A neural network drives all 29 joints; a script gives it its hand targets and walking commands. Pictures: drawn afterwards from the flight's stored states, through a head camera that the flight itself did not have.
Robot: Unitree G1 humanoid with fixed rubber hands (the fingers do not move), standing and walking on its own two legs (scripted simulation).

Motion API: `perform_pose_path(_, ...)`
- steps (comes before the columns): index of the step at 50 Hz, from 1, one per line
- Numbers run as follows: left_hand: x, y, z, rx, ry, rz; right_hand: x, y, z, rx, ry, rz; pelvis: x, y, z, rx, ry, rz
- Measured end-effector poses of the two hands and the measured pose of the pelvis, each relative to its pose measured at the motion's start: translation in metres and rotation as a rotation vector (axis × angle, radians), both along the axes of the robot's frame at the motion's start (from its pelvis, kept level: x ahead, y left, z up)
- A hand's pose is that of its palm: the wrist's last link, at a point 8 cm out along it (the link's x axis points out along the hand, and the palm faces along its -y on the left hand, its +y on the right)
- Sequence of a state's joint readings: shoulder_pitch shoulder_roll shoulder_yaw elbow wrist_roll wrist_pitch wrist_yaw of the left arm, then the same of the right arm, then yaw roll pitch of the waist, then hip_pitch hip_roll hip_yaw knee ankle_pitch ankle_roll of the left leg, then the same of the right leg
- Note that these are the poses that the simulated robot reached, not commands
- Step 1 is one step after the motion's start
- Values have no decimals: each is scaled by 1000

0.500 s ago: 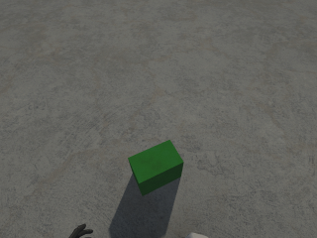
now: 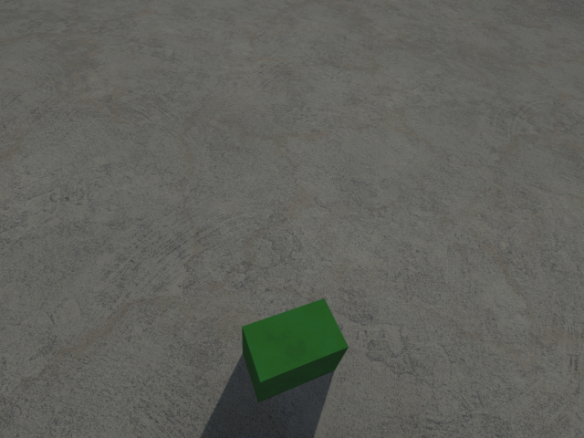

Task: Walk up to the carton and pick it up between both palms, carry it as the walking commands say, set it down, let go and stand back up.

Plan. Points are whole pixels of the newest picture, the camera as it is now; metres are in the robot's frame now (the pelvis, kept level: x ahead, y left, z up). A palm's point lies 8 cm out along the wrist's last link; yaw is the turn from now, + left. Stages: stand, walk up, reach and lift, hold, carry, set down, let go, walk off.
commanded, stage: walk up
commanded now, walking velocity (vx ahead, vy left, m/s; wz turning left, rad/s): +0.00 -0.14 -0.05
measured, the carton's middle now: (291, 350) +0.48 -0.05 -0.67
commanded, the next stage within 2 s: none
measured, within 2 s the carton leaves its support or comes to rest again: neither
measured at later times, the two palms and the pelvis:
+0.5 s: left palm out of the picture +0.03 +0.15 -0.12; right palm out of the picture -0.07 -0.31 -0.15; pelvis -0.02 -0.08 +0.00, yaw -3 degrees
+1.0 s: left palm out of the picture -0.01 +0.14 -0.15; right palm out of the picture -0.04 -0.30 -0.15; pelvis -0.01 -0.08 -0.01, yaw -3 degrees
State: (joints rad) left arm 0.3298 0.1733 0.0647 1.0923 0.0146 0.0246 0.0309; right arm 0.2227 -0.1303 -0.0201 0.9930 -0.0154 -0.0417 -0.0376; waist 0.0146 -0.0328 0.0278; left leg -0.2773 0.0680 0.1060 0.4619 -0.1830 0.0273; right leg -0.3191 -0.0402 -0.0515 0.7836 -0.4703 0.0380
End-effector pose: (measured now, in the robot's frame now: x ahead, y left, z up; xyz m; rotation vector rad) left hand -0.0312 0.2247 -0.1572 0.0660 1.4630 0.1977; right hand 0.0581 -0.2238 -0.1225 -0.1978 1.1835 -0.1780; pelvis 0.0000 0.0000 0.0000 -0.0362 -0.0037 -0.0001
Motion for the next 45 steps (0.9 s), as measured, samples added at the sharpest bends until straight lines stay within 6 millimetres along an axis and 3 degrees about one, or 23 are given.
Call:
perform_pose_path(9,62,13,1,16,-101,-86,-71,-45,16,-123,142,-114,-8,-12,4,-23,18,-32)
perform_pose_path(13,80,0,7,33,-138,-132,-101,-65,12,-121,187,-146,-14,-26,3,-20,19,-48)
perform_pose_path(17,92,-26,15,59,-190,-176,-121,-84,-6,-67,221,-170,-20,-46,-3,-1,14,-51)
perform_pose_path(20,85,-46,17,89,-219,-185,-129,-92,-27,0,247,-163,-23,-63,-10,38,8,-54)
perform_pose_path(27,63,-84,34,77,-208,-193,-124,-81,-31,108,248,-149,-25,-78,4,49,-6,-53)
perform_pose_path(35,55,-86,19,49,-209,-149,-117,-77,-28,85,226,-119,-30,-81,-1,33,-27,-44)
perform_pose_path(45,17,-79,9,36,-102,-100,-106,-81,-26,61,201,-105,-22,-81,-4,46,-18,-48)
